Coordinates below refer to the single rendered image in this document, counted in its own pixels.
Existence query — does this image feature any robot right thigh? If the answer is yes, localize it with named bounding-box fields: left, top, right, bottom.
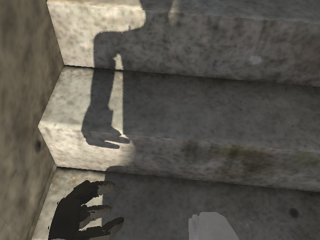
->
left=188, top=212, right=239, bottom=240

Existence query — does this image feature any left robot hand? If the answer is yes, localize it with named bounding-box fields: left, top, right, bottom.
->
left=48, top=180, right=124, bottom=240

